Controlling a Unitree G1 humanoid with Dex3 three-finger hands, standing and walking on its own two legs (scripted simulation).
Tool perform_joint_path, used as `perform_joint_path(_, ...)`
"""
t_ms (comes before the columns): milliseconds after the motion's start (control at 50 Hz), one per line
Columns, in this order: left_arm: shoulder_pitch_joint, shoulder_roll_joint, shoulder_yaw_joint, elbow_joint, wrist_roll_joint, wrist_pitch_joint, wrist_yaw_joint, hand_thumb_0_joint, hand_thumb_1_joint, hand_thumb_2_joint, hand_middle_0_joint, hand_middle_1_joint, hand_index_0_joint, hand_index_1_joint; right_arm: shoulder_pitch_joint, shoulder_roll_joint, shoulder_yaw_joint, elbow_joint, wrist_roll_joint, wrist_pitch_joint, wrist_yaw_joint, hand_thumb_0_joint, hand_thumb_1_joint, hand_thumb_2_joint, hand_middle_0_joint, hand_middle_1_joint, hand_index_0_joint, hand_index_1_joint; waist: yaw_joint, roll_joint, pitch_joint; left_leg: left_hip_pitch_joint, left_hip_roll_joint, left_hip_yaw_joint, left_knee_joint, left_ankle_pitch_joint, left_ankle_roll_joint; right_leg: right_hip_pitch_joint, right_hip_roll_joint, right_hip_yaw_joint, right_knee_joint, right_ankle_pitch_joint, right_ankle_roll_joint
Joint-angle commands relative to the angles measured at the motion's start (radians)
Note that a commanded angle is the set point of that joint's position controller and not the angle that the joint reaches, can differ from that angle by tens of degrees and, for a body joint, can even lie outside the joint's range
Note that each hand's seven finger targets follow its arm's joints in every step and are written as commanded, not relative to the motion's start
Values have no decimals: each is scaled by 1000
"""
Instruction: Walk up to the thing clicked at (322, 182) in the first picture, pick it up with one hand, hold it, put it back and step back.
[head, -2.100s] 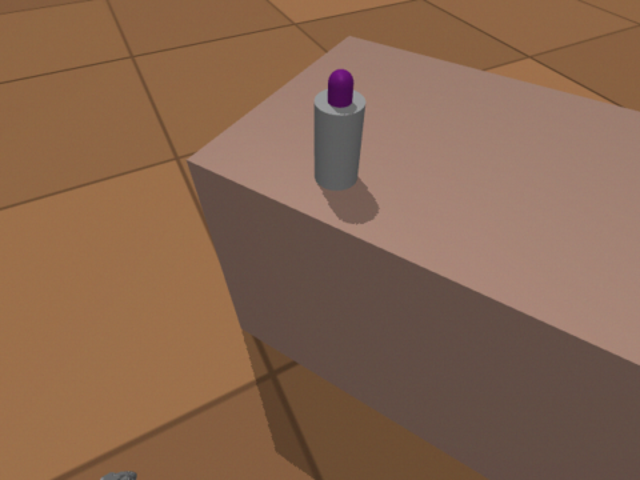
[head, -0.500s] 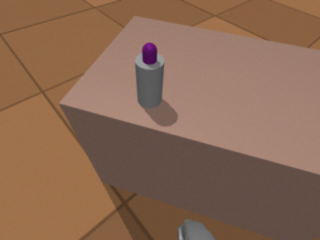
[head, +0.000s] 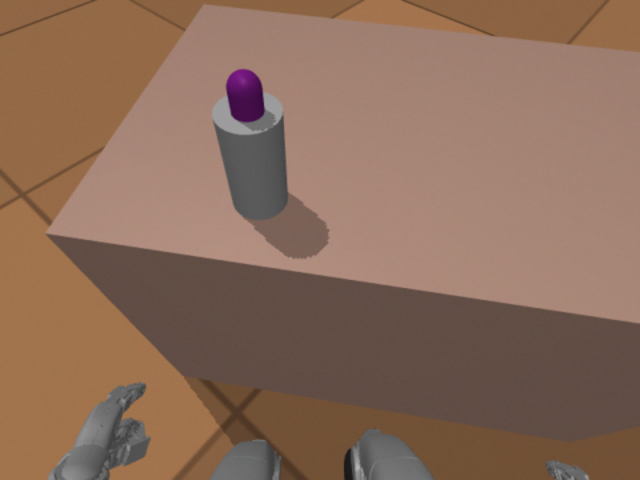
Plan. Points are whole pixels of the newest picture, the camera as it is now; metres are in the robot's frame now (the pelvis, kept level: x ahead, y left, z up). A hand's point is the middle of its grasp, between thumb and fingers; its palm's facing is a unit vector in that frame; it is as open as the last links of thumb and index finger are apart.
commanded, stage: walk up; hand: left
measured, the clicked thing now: (252, 146) +0.48 +0.12 +0.11
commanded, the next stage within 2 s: stand in 1.68 s
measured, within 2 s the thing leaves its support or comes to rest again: neither
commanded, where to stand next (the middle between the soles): +0.03 -0.04 m, yaw -7 degrees
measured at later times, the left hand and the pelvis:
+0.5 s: hand out of the picture +0.06 +0.23 -0.13, palm faces -0.16 -0.90 -0.40, open 7.4 cm; pelvis -0.02 -0.03 +0.01, yaw -9 degrees
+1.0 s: hand (172, 468) +0.12 +0.20 -0.12, palm faces -0.18 -0.92 -0.36, open 7.4 cm; pelvis -0.02 -0.03 +0.02, yaw -9 degrees
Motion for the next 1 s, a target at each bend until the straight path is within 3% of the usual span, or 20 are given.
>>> perform_joint_path(0,6,171,65,-88,-25,19,5,0,900,900,-200,-300,-200,-300,178,-233,-85,-9,-39,-37,-35,0,-900,-900,200,300,200,300,-44,25,-146,188,106,-164,-340,133,55,-125,-49,182,45,44,-92)
perform_joint_path(20,47,144,60,-75,-21,23,6,0,900,900,-200,-300,-200,-300,92,-336,-104,-43,-40,-42,-36,0,-900,-900,200,300,200,300,-9,251,-111,115,369,-505,-478,120,139,-203,104,89,294,-291,-26)
perform_joint_path(40,28,249,88,-61,0,29,21,0,900,900,-200,-300,-200,-300,47,-408,-124,-65,-21,-42,-30,0,-900,-900,200,300,200,300,-42,238,-95,-35,503,-609,-515,74,252,-114,56,173,464,-364,-10)
perform_joint_path(60,44,281,98,-49,4,29,18,0,900,900,-200,-300,-200,-300,-10,-386,-127,-81,-25,-46,-31,0,-900,-900,200,300,200,300,-18,212,-45,-84,503,-604,-525,9,306,-116,22,183,552,-317,-3)
perform_joint_path(120,138,255,108,12,-21,22,-7,0,900,900,-200,-300,-200,-300,-41,-271,-91,-91,-24,-58,-39,0,-900,-900,200,300,200,300,43,118,-57,58,250,-222,-418,171,153,-181,47,168,561,-156,-1)
perform_joint_path(260,73,218,75,20,-28,-35,-9,0,900,900,-200,-300,-200,-300,95,-286,-97,-90,-44,-58,1,0,-900,-900,200,300,200,300,-80,254,-211,366,246,-122,-307,255,213,-107,-30,0,119,-275,52)
perform_joint_path(300,103,222,75,53,-24,-49,-4,0,900,900,-200,-300,-200,-300,69,-298,-91,-100,-45,-41,12,0,-900,-900,200,300,200,300,-63,270,-178,224,241,-87,-270,288,211,43,-21,-71,1,-325,37)
perform_joint_path(360,268,205,80,157,-18,-69,16,0,900,900,-200,-300,-200,-300,-6,-249,-65,-116,-22,-14,23,0,-900,-900,200,300,200,300,31,162,-169,71,194,-7,-47,341,151,275,11,-119,-316,-26,5)
perform_joint_path(380,263,257,94,159,-12,-77,22,0,900,900,-200,-300,-200,-300,4,-181,-42,-127,-13,-13,24,0,-900,-900,200,300,200,300,25,15,-164,-18,147,27,72,216,102,322,-56,38,-322,24,-17)
perform_joint_path(400,220,317,103,134,2,-87,27,0,900,900,-200,-300,-200,-300,9,-107,-15,-146,0,-11,24,0,-900,-900,200,300,200,300,4,-207,-121,-200,57,45,163,-98,33,316,-266,401,-380,57,-90)
perform_joint_path(420,155,387,104,106,1,-84,28,0,900,900,-200,-300,-200,-300,-62,-188,-41,-143,3,-7,7,0,-900,-900,200,300,200,300,24,-149,-99,-137,44,-48,187,-220,22,156,-372,515,-381,13,-228)
perform_joint_path(440,113,375,100,101,-8,-77,26,0,900,900,-200,-300,-200,-300,-34,-223,-58,-106,-3,-10,3,0,-900,-900,200,300,200,300,4,-162,-51,-51,63,-54,197,-222,17,42,-370,488,-359,-8,-252)
perform_joint_path(480,63,298,81,99,-11,-82,26,0,900,900,-200,-300,-200,-300,-20,-217,-55,-65,8,-20,13,0,-900,-900,200,300,200,300,-24,-142,-37,-53,66,-43,104,-133,31,98,-264,280,-317,49,-181)
perform_joint_path(600,30,239,55,115,-33,-85,26,0,900,900,-200,-300,-200,-300,47,-180,-39,26,-6,-46,14,0,-900,-900,200,300,200,300,-46,-139,-138,201,23,-2,-294,189,42,92,-181,127,-151,255,-93)
perform_joint_path(620,16,205,44,110,-41,-84,26,0,900,900,-200,-300,-200,-300,52,-210,-48,37,-15,-52,10,0,-900,-900,200,300,200,300,-46,-67,-162,241,100,-111,-329,299,69,54,-146,99,-91,205,-55)
perform_joint_path(640,31,169,34,119,-52,-81,26,0,900,900,-200,-300,-200,-300,1,-251,-51,29,-16,-58,11,0,-900,-900,200,300,200,300,-18,53,-173,205,222,-292,-401,277,134,49,-56,25,-33,37,-9)
perform_joint_path(660,59,199,43,158,-51,-78,35,0,900,900,-200,-300,-200,-300,-62,-278,-48,27,-6,-56,19,0,-900,-900,200,300,200,300,14,94,-150,99,291,-340,-393,219,205,143,-44,-26,-33,-155,-5)
perform_joint_path(700,84,204,38,197,-35,-92,35,0,900,900,-200,-300,-200,-300,-119,-224,-29,40,-5,-48,27,0,-900,-900,200,300,200,300,42,74,-153,52,208,-191,-331,294,140,267,-76,29,-204,-62,-22)
perform_joint_path(760,15,251,42,200,-37,-105,31,0,900,900,-200,-300,-200,-300,-86,-177,-17,68,2,-45,24,0,-900,-900,200,300,200,300,-9,55,-144,105,66,-43,-265,278,38,218,-163,142,-243,176,-67)
perform_joint_path(980,-87,210,15,289,-37,-95,29,0,900,900,-200,-300,-200,-300,-158,-172,-9,161,2,-35,32,0,-900,-900,200,300,200,300,-15,11,-155,195,101,-64,-383,244,45,233,-128,79,-333,122,-25)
